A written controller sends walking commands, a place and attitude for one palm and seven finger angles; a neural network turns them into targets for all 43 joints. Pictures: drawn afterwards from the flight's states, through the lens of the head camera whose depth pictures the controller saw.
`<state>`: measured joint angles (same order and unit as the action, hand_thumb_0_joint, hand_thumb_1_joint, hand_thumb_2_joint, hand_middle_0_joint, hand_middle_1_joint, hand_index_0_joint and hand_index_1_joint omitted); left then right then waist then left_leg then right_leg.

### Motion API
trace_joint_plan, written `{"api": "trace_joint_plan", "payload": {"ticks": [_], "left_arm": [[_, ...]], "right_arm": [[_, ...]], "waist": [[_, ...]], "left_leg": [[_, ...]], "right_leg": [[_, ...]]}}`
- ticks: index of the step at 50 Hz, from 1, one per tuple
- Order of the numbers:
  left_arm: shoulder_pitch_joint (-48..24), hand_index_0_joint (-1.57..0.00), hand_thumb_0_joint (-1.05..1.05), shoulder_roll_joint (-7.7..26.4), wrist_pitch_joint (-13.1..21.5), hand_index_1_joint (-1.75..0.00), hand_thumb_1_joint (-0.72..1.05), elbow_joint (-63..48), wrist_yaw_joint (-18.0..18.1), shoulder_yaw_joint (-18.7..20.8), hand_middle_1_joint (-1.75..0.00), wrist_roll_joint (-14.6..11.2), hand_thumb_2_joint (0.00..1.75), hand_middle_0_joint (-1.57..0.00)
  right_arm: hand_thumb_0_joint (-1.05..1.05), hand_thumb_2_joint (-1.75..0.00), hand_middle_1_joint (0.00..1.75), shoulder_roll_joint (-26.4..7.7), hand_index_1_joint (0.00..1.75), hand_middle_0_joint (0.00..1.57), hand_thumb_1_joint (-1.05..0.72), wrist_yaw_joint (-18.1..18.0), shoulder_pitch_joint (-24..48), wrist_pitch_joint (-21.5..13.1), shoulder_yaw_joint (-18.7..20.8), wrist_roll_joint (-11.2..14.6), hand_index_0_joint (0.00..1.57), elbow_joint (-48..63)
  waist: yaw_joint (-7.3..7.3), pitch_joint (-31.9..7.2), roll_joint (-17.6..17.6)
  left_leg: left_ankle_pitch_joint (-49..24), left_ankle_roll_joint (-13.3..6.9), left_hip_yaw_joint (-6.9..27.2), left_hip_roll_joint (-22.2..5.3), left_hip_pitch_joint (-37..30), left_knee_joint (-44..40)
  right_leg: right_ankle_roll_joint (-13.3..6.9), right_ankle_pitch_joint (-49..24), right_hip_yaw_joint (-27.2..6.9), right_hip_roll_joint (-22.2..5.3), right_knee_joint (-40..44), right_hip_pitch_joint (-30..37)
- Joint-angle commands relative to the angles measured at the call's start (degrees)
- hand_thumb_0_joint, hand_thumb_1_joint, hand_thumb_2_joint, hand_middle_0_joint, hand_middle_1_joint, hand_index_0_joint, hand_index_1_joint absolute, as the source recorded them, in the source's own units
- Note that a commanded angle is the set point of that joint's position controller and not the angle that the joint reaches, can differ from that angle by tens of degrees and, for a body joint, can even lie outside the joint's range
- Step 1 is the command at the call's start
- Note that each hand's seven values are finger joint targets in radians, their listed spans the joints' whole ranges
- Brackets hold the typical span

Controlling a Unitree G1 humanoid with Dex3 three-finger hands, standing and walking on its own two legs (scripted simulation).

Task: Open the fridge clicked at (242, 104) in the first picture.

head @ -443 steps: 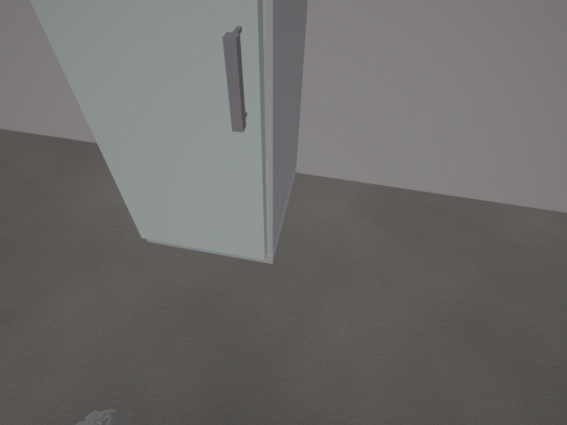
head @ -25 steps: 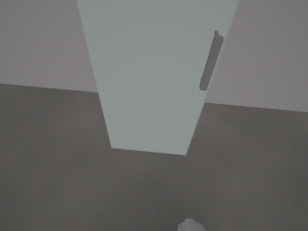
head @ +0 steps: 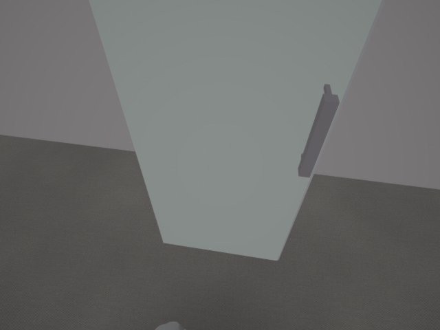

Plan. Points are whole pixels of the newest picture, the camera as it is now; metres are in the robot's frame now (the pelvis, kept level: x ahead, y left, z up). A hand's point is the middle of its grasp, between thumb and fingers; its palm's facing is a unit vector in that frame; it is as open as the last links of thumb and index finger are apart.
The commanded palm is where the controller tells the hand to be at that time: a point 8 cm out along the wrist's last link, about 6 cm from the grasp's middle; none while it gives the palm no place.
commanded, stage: come to a stop and stand still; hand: right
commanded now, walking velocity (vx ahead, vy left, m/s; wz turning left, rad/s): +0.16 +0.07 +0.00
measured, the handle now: (314, 133) +0.53 -0.18 +0.08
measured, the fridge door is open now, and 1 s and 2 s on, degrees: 0 0 0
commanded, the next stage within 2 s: look again from close up in 1.54 s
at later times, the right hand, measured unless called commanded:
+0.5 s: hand out of the picture +0.09 -0.20 -0.19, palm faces +0.07 +0.97 -0.22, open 7.3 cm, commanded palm none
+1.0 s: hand out of the picture -0.01 -0.18 -0.18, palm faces +0.02 +0.98 -0.18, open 7.3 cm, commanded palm none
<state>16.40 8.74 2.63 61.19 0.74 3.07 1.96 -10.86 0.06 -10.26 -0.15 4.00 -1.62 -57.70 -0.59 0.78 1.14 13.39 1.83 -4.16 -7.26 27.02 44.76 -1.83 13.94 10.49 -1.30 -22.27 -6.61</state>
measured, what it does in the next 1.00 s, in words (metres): steps on the spot: left foot, then right foot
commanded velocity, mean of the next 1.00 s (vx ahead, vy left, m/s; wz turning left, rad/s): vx -0.07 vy -0.05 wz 0.00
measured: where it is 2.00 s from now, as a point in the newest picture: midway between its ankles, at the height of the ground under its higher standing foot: outside the picture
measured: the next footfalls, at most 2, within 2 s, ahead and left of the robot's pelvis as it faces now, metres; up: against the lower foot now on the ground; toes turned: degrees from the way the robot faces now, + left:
left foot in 0.10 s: +0.14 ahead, +0.15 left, +0.00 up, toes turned +8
right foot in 0.48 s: +0.07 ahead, -0.11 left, +0.00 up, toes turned -2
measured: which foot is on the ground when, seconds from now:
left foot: up 0.00-0.08, down 0.10-0.50, up 0.52-0.80, down 0.82-1.00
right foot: down 0.00-0.12, up 0.14-0.46, down 0.48-1.00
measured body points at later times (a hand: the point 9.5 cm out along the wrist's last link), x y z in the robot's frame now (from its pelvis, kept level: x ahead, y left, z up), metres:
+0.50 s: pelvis +0.02 +0.00 -0.02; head +0.04 -0.02 +0.43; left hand +0.09 +0.24 -0.16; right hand +0.09 -0.25 -0.17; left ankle +0.10 +0.14 -0.74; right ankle +0.03 -0.11 -0.75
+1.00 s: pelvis +0.00 -0.02 +0.00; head +0.00 -0.01 +0.45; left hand +0.00 +0.21 -0.16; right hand -0.01 -0.23 -0.16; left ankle -0.03 +0.10 -0.74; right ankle +0.03 -0.11 -0.74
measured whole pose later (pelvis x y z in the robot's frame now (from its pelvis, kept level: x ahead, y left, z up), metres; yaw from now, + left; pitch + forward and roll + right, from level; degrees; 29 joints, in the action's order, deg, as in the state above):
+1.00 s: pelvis +0.00 -0.02 +0.00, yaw +1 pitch -2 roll -1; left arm 14.3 9.3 0.2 64.8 1.3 1.1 0.5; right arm -6.4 -2.2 -17.0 0.0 -0.4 -0.5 -65.7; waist -0.1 1.5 -0.6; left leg 15.9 0.2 -2.0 -1.5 6.7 24.6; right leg -2.4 9.3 5.6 1.2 -21.8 -10.6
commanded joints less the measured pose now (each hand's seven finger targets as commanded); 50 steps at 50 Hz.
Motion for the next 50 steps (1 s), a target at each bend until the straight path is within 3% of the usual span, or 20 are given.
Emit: {"api": "trace_joint_plan", "payload": {"ticks": [1, 3, 4, 5, 6, 7, 8, 12, 16, 22, 23, 24, 25, 26, 30, 35, 38, 42, 44, 50], "left_arm": [[3.0, -0.20, 0.00, 8.2, -0.1, -0.30, 0.90, -1.5, 0.4, 1.7, -0.30, 0.0, 0.90, -0.20], [3.3, -0.20, 0.00, 6.8, -0.3, -0.30, 0.90, -0.5, 0.4, 1.0, -0.30, -0.2, 0.90, -0.20], [4.3, -0.20, 0.00, 4.7, -0.1, -0.30, 0.90, -0.2, 0.3, 0.3, -0.30, -0.7, 0.90, -0.20], [6.2, -0.20, 0.00, 1.2, -0.1, -0.30, 0.90, -0.4, 0.2, -0.6, -0.30, -1.2, 0.90, -0.20], [5.9, -0.20, 0.00, 2.0, -0.8, -0.30, 0.90, -0.6, 0.6, -0.6, -0.30, -1.5, 0.90, -0.20], [6.1, -0.20, 0.00, 2.0, -2.1, -0.30, 0.90, 0.0, 0.9, -0.5, -0.30, -1.6, 0.90, -0.20], [6.2, -0.20, 0.00, 2.9, -2.5, -0.30, 0.90, 0.3, 1.2, -0.3, -0.30, -1.9, 0.90, -0.20], [3.4, -0.20, 0.00, 2.6, -4.6, -0.30, 0.90, 0.2, 1.1, 0.3, -0.30, -1.7, 0.90, -0.20], [2.3, -0.20, 0.00, 3.2, -5.9, -0.30, 0.90, -2.3, 0.1, 1.2, -0.30, -1.1, 0.90, -0.20], [6.2, -0.20, 0.00, 2.7, -4.0, -0.30, 0.90, -2.8, -0.2, 0.6, -0.30, -1.3, 0.90, -0.20], [7.5, -0.20, 0.00, 4.2, -3.5, -0.30, 0.90, -2.7, -0.1, 0.5, -0.30, -1.2, 0.90, -0.20], [5.6, -0.20, 0.00, 8.0, -3.0, -0.30, 0.90, -4.0, 0.0, 1.1, -0.30, -0.7, 0.90, -0.20], [1.8, -0.20, 0.00, 11.3, -3.2, -0.30, 0.90, -6.5, 0.3, 1.5, -0.30, -0.4, 0.90, -0.20], [-2.0, -0.20, 0.00, 10.7, -3.0, -0.30, 0.90, -6.8, 0.9, 1.3, -0.30, -0.3, 0.90, -0.20], [-6.3, -0.20, 0.00, 7.8, -2.3, -0.30, 0.90, -6.6, 1.5, -0.2, -0.30, -0.8, 0.90, -0.20], [-0.8, -0.20, 0.00, 7.6, -2.0, -0.30, 0.90, -3.3, 1.8, 0.0, -0.30, -1.0, 0.90, -0.20], [0.0, -0.20, 0.00, 7.4, -1.8, -0.30, 0.90, -1.7, 1.6, -0.2, -0.30, -1.3, 0.90, -0.20], [-0.1, -0.20, 0.00, 4.7, -1.4, -0.30, 0.90, -0.4, 0.9, -1.0, -0.30, -2.1, 0.90, -0.20], [0.3, -0.20, 0.00, 4.8, -1.7, -0.30, 0.90, 0.8, 1.0, -1.2, -0.30, -1.7, 0.90, -0.20], [1.7, -0.20, 0.00, 4.4, -2.1, -0.30, 0.90, 3.1, 0.9, -1.9, -0.30, -1.6, 0.90, -0.20]], "right_arm": [[0.00, -0.90, 0.30, -0.3, 0.30, 0.20, -0.90, 0.5, -2.0, -0.5, -0.7, 0.0, 0.20, 1.7], [0.00, -0.90, 0.30, -1.3, 0.30, 0.20, -0.90, 0.1, -6.2, -1.5, -0.6, 0.0, 0.20, 0.2], [0.00, -0.90, 0.30, -3.9, 0.30, 0.20, -0.90, -0.5, -10.0, -2.4, -0.4, 0.1, 0.20, -1.4], [0.00, -0.90, 0.30, -7.8, 0.30, 0.20, -0.90, -1.2, -11.7, -3.0, -0.2, 0.2, 0.20, -2.6], [0.00, -0.90, 0.30, -9.0, 0.30, 0.20, -0.90, -1.3, -11.9, -2.8, -0.6, 0.7, 0.20, -2.3], [0.00, -0.90, 0.30, -9.5, 0.30, 0.20, -0.90, -1.6, -9.8, -3.0, -0.3, 0.7, 0.20, -2.4], [0.00, -0.90, 0.30, -8.7, 0.30, 0.20, -0.90, -2.1, -7.1, -2.6, -0.5, 0.7, 0.20, -1.9], [0.00, -0.90, 0.30, -8.6, 0.30, 0.20, -0.90, -3.1, -3.3, -0.4, 0.5, 0.1, 0.20, -0.4], [0.00, -0.90, 0.30, -9.2, 0.30, 0.20, -0.90, -3.3, -0.7, 0.5, 1.3, -0.3, 0.20, 2.0], [0.00, -0.90, 0.30, -9.1, 0.30, 0.20, -0.90, -2.5, 1.3, 1.5, 1.5, -0.2, 0.20, 3.3], [0.00, -0.90, 0.30, -7.4, 0.30, 0.20, -0.90, -2.3, 0.8, 1.9, 1.1, 0.3, 0.20, 3.7], [0.00, -0.90, 0.30, -4.1, 0.30, 0.20, -0.90, -2.0, -0.5, 2.4, 0.5, 0.8, 0.20, 4.4], [0.00, -0.90, 0.30, -2.7, 0.30, 0.20, -0.90, -2.0, -0.3, 2.7, 0.2, 0.9, 0.20, 5.1], [0.00, -0.90, 0.30, -3.8, 0.30, 0.20, -0.90, -2.3, 0.6, 3.5, 0.3, 0.4, 0.20, 4.0], [0.00, -0.90, 0.30, -3.5, 0.30, 0.20, -0.90, -1.6, -5.8, 2.9, 0.0, 0.1, 0.20, -0.1], [0.00, -0.90, 0.30, -1.7, 0.30, 0.20, -0.90, -1.7, -4.5, 1.9, -1.8, 0.4, 0.20, -0.8], [0.00, -0.90, 0.30, -1.6, 0.30, 0.20, -0.90, -2.0, -7.2, 1.3, -2.3, 0.7, 0.20, -2.8], [0.00, -0.90, 0.30, -3.7, 0.30, 0.20, -0.90, -2.7, -9.5, -0.1, -3.0, 0.9, 0.20, -5.5], [0.00, -0.90, 0.30, -2.6, 0.30, 0.20, -0.90, -2.6, -8.5, -0.8, -3.2, 1.0, 0.20, -6.1], [0.00, -0.90, 0.30, -1.6, 0.30, 0.20, -0.90, -2.7, -8.9, -0.3, -3.5, 1.1, 0.20, -6.5]], "waist": [[-0.29, 3.8, -7.1], [2.12, 1.7, -3.7], [3.39, -1.7, 0.6], [2.70, -4.9, 9.2], [2.57, -5.1, 6.4], [2.07, -6.4, 13.5], [1.74, -5.6, 14.2], [2.01, -3.8, 4.9], [1.51, -2.3, 8.4], [-0.82, -3.6, 9.7], [-1.30, -2.9, 3.3], [-0.58, -0.5, -11.6], [-0.18, 3.4, -18.6], [-0.06, 4.9, -17.6], [2.85, 3.1, -8.4], [-0.10, -0.5, -7.3], [0.54, -2.0, -7.0], [0.23, -0.7, -3.2], [-0.25, 0.2, 6.0], [-0.11, 5.7, 1.1]], "left_leg": [[0.5, -0.3, -2.3, 2.5, -5.3, -8.9], [-5.9, -0.7, -3.1, 3.9, -15.2, -18.8], [-18.0, -1.7, 1.9, -0.4, -23.8, -20.8], [-35.8, -5.2, 11.7, -10.9, -30.9, -21.0], [-49.7, -9.5, 13.2, -15.4, -28.3, -21.9], [-55.7, -11.2, 14.1, -15.3, -25.5, -22.0], [-58.3, -12.7, 13.9, -15.6, -24.2, -21.1], [-47.0, -13.1, 10.2, -14.2, -20.1, -21.3], [-27.2, -12.4, 9.7, -13.7, -12.5, -25.4], [-2.6, -7.4, 8.0, -7.9, -7.2, -22.3], [3.5, -5.3, 6.5, -5.2, -3.1, -17.7], [10.6, -2.1, 2.2, 1.1, 1.2, -9.6], [16.0, -0.4, 0.7, 5.1, -0.5, -1.0], [15.5, -0.7, 5.6, 4.6, -3.4, 5.4], [8.8, -0.3, 5.8, 4.8, -2.3, 11.7], [12.1, 0.2, 3.4, 3.6, -5.7, -3.8], [7.1, -0.2, 3.0, 3.8, -11.8, -15.8], [-9.6, -2.8, 7.6, -1.6, -17.6, -25.5], [-9.5, -3.2, 8.2, -0.9, -14.9, -25.6], [2.9, -3.0, 8.1, 0.4, -11.3, -27.8]], "right_leg": [[-6.6, -9.2, -10.3, -15.7, 6.2, -3.2], [-3.2, -12.4, -7.5, -12.1, -2.4, -4.7], [-0.4, -10.0, -4.6, -8.3, -9.2, -8.2], [2.4, 4.7, -1.8, -4.0, -14.6, -14.9], [3.4, 18.8, -4.2, -1.9, -18.8, -13.3], [3.7, 21.8, -5.8, -2.4, -22.8, -12.0], [3.8, 21.1, -8.1, -2.8, -25.2, -12.5], [4.1, 17.2, -9.3, -0.6, -31.3, -14.2], [4.4, 13.6, -10.0, -0.5, -34.7, -14.6], [3.5, 2.2, -6.1, 0.7, -8.0, -2.2], [3.1, 0.4, -8.2, -1.0, -1.9, 1.3], [0.0, 1.8, -21.1, -10.5, 6.3, -2.0], [-4.4, 3.9, -29.2, -18.1, 12.3, -12.5], [-4.9, 7.3, -29.3, -17.7, 14.7, -17.9], [-5.4, -0.3, -18.4, -11.3, 10.5, -10.5], [-8.0, -14.6, -19.6, -12.8, 7.7, 1.2], [-6.8, -20.0, -19.2, -11.7, 5.2, 2.2], [0.0, -12.7, -14.2, -5.1, 3.0, -1.5], [0.4, -11.6, -12.5, -4.6, 2.1, 0.6], [0.5, -1.8, -12.9, -4.5, 5.5, -1.7]]}}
